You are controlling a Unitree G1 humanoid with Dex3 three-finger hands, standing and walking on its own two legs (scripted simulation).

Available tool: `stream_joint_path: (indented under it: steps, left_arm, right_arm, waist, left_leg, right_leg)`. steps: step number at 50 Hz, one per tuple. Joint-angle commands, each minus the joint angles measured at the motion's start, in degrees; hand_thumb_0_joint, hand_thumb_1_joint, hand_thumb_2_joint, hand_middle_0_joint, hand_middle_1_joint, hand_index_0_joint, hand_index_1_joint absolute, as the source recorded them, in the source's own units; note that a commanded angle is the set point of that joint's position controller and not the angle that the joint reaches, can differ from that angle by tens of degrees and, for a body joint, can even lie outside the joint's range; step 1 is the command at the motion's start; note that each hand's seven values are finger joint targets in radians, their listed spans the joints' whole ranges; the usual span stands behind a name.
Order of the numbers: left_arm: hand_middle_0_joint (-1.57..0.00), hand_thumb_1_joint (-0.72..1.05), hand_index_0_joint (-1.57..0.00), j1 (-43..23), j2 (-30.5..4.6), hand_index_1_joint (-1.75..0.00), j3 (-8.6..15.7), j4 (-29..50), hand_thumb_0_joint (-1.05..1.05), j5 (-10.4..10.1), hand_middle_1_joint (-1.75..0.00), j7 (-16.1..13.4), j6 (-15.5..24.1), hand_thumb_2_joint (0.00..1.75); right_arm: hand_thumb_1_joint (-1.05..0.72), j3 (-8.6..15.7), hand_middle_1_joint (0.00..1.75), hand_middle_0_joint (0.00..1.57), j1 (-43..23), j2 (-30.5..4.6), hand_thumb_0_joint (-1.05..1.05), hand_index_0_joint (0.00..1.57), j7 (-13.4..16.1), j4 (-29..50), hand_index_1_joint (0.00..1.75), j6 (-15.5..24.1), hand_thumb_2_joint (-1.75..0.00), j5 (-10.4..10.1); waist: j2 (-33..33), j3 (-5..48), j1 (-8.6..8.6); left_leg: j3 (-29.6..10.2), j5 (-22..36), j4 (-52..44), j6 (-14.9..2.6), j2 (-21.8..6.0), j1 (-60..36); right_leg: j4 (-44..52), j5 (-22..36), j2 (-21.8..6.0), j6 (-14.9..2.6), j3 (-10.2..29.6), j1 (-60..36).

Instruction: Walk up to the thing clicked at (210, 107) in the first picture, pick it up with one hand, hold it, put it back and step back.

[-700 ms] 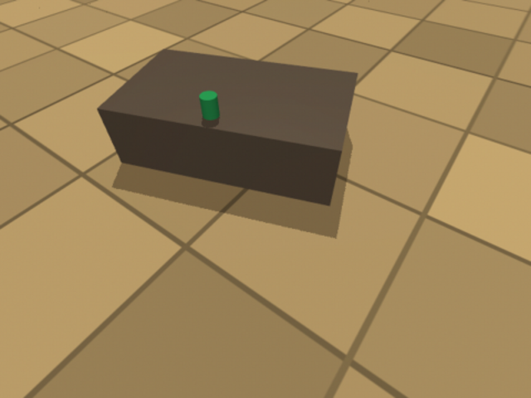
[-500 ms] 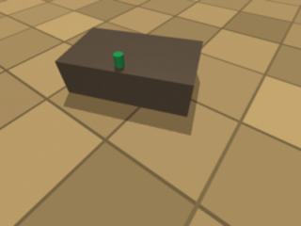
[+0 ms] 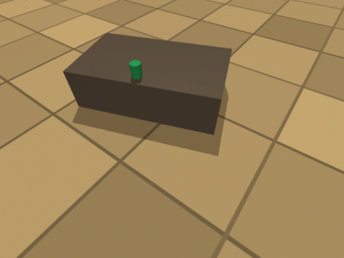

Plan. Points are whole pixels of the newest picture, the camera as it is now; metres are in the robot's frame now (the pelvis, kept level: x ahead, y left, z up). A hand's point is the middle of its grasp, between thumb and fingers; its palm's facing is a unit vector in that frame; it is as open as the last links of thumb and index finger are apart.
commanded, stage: stand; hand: left
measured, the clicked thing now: (136, 69) +1.38 +0.30 -0.37
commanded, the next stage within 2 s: walk up in 0.42 s
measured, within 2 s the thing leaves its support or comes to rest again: neither
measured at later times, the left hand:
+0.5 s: hand out of the picture +0.07 +0.26 -0.15, palm faces -0.03 -0.94 -0.34, open 7.3 cm
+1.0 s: hand (53, 218) +0.26 +0.37 -0.14, palm faces -0.15 -0.90 -0.40, open 7.4 cm
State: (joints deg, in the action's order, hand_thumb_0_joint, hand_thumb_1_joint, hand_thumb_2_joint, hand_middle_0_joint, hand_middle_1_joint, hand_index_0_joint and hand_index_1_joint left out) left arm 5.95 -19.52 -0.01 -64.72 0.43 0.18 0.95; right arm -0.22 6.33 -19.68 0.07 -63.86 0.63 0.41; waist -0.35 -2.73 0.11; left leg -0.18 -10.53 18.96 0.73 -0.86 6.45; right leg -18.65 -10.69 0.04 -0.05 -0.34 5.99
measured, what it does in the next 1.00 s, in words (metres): walks ahead: left foot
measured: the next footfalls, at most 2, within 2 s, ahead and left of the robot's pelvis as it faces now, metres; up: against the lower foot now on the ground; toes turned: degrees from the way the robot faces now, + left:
left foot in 0.74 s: +0.17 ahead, +0.21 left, +0.00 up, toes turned -1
right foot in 1.12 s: +0.34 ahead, -0.06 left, +0.00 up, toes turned -12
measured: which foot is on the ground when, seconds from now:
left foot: down 0.00-0.52, up 0.54-0.72, down 0.74-1.00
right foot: down 0.00-0.76, up 0.78-1.00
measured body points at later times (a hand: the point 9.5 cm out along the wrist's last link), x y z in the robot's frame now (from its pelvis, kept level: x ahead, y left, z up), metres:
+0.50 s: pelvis +0.00 +0.00 +0.00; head +0.01 +0.00 +0.45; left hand +0.07 +0.31 -0.13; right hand +0.08 -0.30 -0.13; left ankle -0.01 +0.13 -0.74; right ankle -0.01 -0.12 -0.74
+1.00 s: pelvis +0.15 +0.09 -0.01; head +0.16 +0.08 +0.44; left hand +0.27 +0.41 -0.12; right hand +0.15 -0.24 -0.13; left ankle +0.13 +0.21 -0.75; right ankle +0.21 -0.04 -0.71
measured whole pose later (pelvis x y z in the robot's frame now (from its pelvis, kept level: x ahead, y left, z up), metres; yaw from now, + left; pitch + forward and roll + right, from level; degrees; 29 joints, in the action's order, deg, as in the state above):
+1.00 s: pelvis +0.15 +0.09 -0.01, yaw -6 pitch -3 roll +1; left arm 14.1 -25.8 3.0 -55.6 -0.2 3.0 3.6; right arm 4.9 17.4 -22.3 -4.2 -53.5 2.7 1.5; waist 1.1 -3.1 -2.4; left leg 5.4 -17.8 26.5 -0.9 -1.2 6.3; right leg -49.0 -19.4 -2.6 -1.0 -0.6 27.1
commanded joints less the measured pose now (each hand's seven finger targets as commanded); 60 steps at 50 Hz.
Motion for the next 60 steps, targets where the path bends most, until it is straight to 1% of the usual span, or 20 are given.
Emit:
stream_joint_path:
  steps: [1,20,21,22,25,27,34,37,38,39,40,41,45,49,54,55,56,57,58,60]
  left_arm:
    - [-0.20,0.90,-0.20,-2.0,-12.3,-0.30,2.2,3.6,0.00,0.1,-0.30,-0.8,1.0,0.90]
    - [-0.20,0.90,-0.20,-1.7,-12.6,-0.30,2.3,3.6,0.00,0.3,-0.30,-0.7,1.0,0.90]
    - [-0.20,0.90,-0.20,4.2,-19.3,-0.30,5.8,6.6,0.00,0.6,-0.30,0.4,2.1,0.90]
    - [-0.20,0.90,-0.20,4.8,-19.0,-0.30,6.0,6.0,0.00,1.0,-0.30,0.9,2.2,0.90]
    - [-0.20,0.90,-0.20,6.6,-19.5,-0.30,6.8,7.1,0.00,1.1,-0.30,1.0,3.0,0.90]
    - [-0.20,0.90,-0.20,10.3,-21.3,-0.30,7.6,7.6,0.00,1.5,-0.30,0.5,4.1,0.90]
    - [-0.20,0.90,-0.20,2.6,-21.0,-0.30,7.8,13.5,0.00,1.3,-0.30,0.9,4.1,0.90]
    - [-0.20,0.90,-0.20,2.5,-16.8,-0.30,6.1,14.4,0.00,1.1,-0.30,1.2,3.4,0.90]
    - [-0.20,0.90,-0.20,5.1,-12.2,-0.30,4.8,14.6,0.00,1.1,-0.30,1.0,3.4,0.90]
    - [-0.20,0.90,-0.20,6.9,-11.6,-0.30,4.2,15.3,0.00,0.3,-0.30,0.3,3.2,0.90]
    - [-0.20,0.90,-0.20,6.2,-17.4,-0.30,5.1,14.7,0.00,0.4,-0.30,-0.1,3.1,0.90]
    - [-0.20,0.90,-0.20,6.0,-19.1,-0.30,5.3,14.7,0.00,0.2,-0.30,0.1,3.3,0.90]
    - [-0.20,0.90,-0.20,11.1,-18.2,-0.30,5.8,10.8,0.00,-1.0,-0.30,1.8,4.0,0.90]
    - [-0.20,0.90,-0.20,6.3,-16.3,-0.30,5.4,14.6,0.00,-0.5,-0.30,2.7,4.1,0.90]
    - [-0.20,0.90,-0.20,12.1,-15.7,-0.30,6.6,13.0,0.00,0.0,-0.30,2.2,4.6,0.90]
    - [-0.20,0.90,-0.20,17.1,-17.7,-0.30,7.7,11.5,0.00,0.0,-0.30,1.6,4.8,0.90]
    - [-0.20,0.90,-0.20,23.1,-20.7,-0.30,9.1,10.8,0.00,0.2,-0.30,0.8,5.1,0.90]
    - [-0.20,0.90,-0.20,23.5,-25.1,-0.30,10.0,12.5,0.00,0.5,-0.30,0.1,5.4,0.90]
    - [-0.20,0.90,-0.20,18.7,-25.5,-0.30,9.4,14.5,0.00,-0.2,-0.30,-0.1,5.2,0.90]
    - [-0.20,0.90,-0.20,12.7,-24.0,-0.30,8.8,16.2,0.00,-0.8,-0.30,-0.2,5.1,0.90]
  right_arm:
    - [-0.90,2.3,0.30,0.20,-2.2,-12.3,0.00,0.20,0.5,3.3,0.30,1.2,-0.90,0.0]
    - [-0.90,2.2,0.30,0.20,-2.0,-12.2,0.00,0.20,0.5,3.4,0.30,1.2,-0.90,0.2]
    - [-0.90,7.0,0.30,0.20,0.2,-19.0,0.00,0.20,-1.3,7.7,0.30,2.0,-0.90,1.9]
    - [-0.90,7.3,0.30,0.20,-0.2,-18.5,0.00,0.20,-2.0,7.6,0.30,1.9,-0.90,2.3]
    - [-0.90,7.0,0.30,0.20,-4.6,-14.3,0.00,0.20,-3.1,11.1,0.30,1.6,-0.90,2.3]
    - [-0.90,6.9,0.30,0.20,-7.6,-13.3,0.00,0.20,-3.5,13.3,0.30,1.7,-0.90,2.7]
    - [-0.90,8.8,0.30,0.20,2.5,-15.1,0.00,0.20,-5.1,13.0,0.30,2.3,-0.90,1.9]
    - [-0.90,11.0,0.30,0.20,14.9,-16.8,0.00,0.20,-4.2,9.2,0.30,2.4,-0.90,2.5]
    - [-0.90,12.1,0.30,0.20,21.7,-20.6,0.00,0.20,-3.5,8.0,0.30,2.6,-0.90,3.4]
    - [-0.90,12.2,0.30,0.20,16.9,-24.2,0.00,0.20,-3.2,11.4,0.30,3.0,-0.90,3.4]
    - [-0.90,12.1,0.30,0.20,10.3,-26.0,0.00,0.20,-3.6,13.2,0.30,2.8,-0.90,1.9]
    - [-0.90,11.8,0.30,0.20,7.1,-25.5,0.00,0.20,-3.6,14.2,0.30,2.8,-0.90,1.3]
    - [-0.90,9.1,0.30,0.20,6.3,-18.2,0.00,0.20,-3.3,15.0,0.30,3.9,-0.90,0.7]
    - [-0.90,9.1,0.30,0.20,6.3,-19.4,0.00,0.20,-3.5,16.4,0.30,4.0,-0.90,1.0]
    - [-0.90,8.4,0.30,0.20,4.8,-17.9,0.00,0.20,-3.8,18.9,0.30,3.1,-0.90,0.7]
    - [-0.90,7.5,0.30,0.20,5.9,-15.5,0.00,0.20,-3.8,19.2,0.30,3.0,-0.90,0.5]
    - [-0.90,6.7,0.30,0.20,8.3,-13.2,0.00,0.20,-3.9,19.7,0.30,3.0,-0.90,0.6]
    - [-0.90,5.7,0.30,0.20,11.8,-11.2,0.00,0.20,-3.9,20.3,0.30,2.6,-0.90,0.7]
    - [-0.90,6.8,0.30,0.20,12.1,-16.3,0.00,0.20,-3.5,19.3,0.30,1.6,-0.90,0.8]
    - [-0.90,7.7,0.30,0.20,8.0,-19.0,0.00,0.20,-3.2,18.6,0.30,1.6,-0.90,0.9]
  waist:
    - [0.2,4.2,0.05]
    - [0.7,3.9,-0.03]
    - [-2.2,8.8,-0.22]
    - [-2.6,5.0,0.15]
    - [4.9,-3.9,2.14]
    - [7.8,-6.2,4.57]
    - [11.1,0.2,-1.32]
    - [-2.4,4.2,-8.64]
    - [-17.3,6.1,-11.20]
    - [-19.3,4.7,-8.13]
    - [-13.8,1.0,-6.20]
    - [-11.0,-2.8,-4.14]
    - [-7.8,-3.8,-1.30]
    - [-9.6,-4.3,-1.27]
    - [-3.9,1.2,2.84]
    - [3.1,5.4,5.36]
    - [12.2,8.8,8.38]
    - [20.0,9.2,6.46]
    - [10.9,7.2,4.99]
    - [6.0,-0.5,3.51]
  left_leg:
    - [-5.2,8.4,-2.5,-2.24,-6.5,-1.4]
    - [-5.6,6.4,-3.2,-2.16,-6.5,-1.2]
    - [-3.9,-20.1,3.8,-5.57,-4.4,-3.5]
    - [-5.0,-28.6,4.9,-6.39,-4.5,1.6]
    - [-1.8,-21.1,14.9,-4.21,-1.6,20.9]
    - [-4.5,-13.8,26.8,-2.15,-3.2,33.6]
    - [-1.9,-12.1,16.6,-1.09,-4.5,12.7]
    - [3.2,-3.0,8.5,-1.60,0.2,-16.3]
    - [-9.9,-16.1,1.6,-4.04,-7.7,-20.3]
    - [-32.7,-35.5,-8.5,-9.07,-20.0,-14.9]
    - [-38.0,-44.5,-11.9,-14.24,-24.0,-3.6]
    - [-36.2,-43.4,-11.9,-16.14,-24.3,1.4]
    - [-12.5,-18.3,-7.1,-11.67,-13.6,1.7]
    - [-8.0,-8.8,-6.3,-14.24,-15.8,3.2]
    - [1.6,3.5,8.3,-10.16,-10.6,11.4]
    - [3.9,5.6,18.7,-8.32,-7.5,14.1]
    - [7.0,-0.9,33.8,-5.95,-3.0,20.2]
    - [4.7,-20.8,44.7,-3.40,2.5,31.0]
    - [-1.5,-20.8,49.0,-2.57,-0.2,31.4]
    - [-5.3,-17.2,49.7,-2.24,-5.0,32.4]
  right_leg:
    - [3.1,8.8,-7.3,-1.48,5.5,-0.2]
    - [3.3,6.3,-7.3,-1.38,5.5,0.4]
    - [-1.1,-18.2,-5.9,-4.24,7.9,2.0]
    - [-1.7,-27.4,-7.7,-5.34,10.8,6.8]
    - [5.6,-34.9,-14.1,-9.23,22.8,3.1]
    - [10.6,-26.2,-21.4,-14.77,32.9,-6.7]
    - [3.8,-14.4,-13.3,-10.18,15.1,4.8]
    - [-18.0,-12.4,-4.3,-5.35,3.6,25.8]
    - [-36.6,-21.4,3.4,-4.31,1.3,33.7]
    - [-46.5,-22.1,5.2,-3.33,2.2,39.7]
    - [-47.7,-20.9,0.2,-3.57,7.3,35.7]
    - [-48.6,-18.1,-2.9,-3.59,7.0,34.3]
    - [-36.9,-8.7,-4.2,-1.80,4.6,28.0]
    - [-23.8,-6.8,-6.4,-0.87,1.4,22.3]
    - [-13.2,4.4,-0.4,-2.23,-6.6,0.2]
    - [-12.6,3.3,0.7,-3.00,-5.7,-8.9]
    - [-7.9,-6.5,-4.5,-4.44,2.9,-16.1]
    - [-0.6,-16.6,-18.9,-9.02,29.1,-19.4]
    - [6.0,-29.8,-24.4,-13.84,40.2,-12.6]
    - [6.9,-28.0,-23.1,-16.68,36.1,-2.7]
